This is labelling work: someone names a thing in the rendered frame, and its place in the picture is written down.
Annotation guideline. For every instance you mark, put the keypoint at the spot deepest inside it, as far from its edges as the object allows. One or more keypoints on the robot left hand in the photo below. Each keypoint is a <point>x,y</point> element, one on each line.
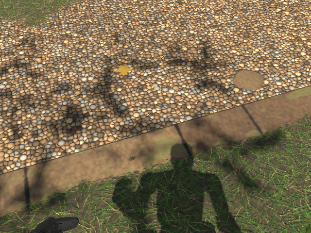
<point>56,225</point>

